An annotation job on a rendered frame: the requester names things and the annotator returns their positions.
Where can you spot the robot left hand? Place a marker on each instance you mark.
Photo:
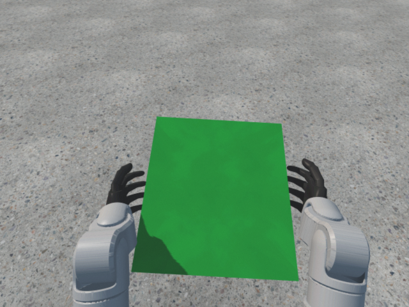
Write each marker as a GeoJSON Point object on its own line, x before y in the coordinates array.
{"type": "Point", "coordinates": [120, 189]}

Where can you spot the robot right hand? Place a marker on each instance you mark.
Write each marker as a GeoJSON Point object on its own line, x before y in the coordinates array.
{"type": "Point", "coordinates": [314, 187]}

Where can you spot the carton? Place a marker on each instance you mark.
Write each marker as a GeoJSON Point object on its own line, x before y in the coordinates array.
{"type": "Point", "coordinates": [216, 202]}

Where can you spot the robot left forearm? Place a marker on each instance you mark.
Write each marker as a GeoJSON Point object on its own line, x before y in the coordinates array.
{"type": "Point", "coordinates": [101, 259]}

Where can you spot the robot right forearm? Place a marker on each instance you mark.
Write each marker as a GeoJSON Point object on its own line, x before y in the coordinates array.
{"type": "Point", "coordinates": [339, 257]}

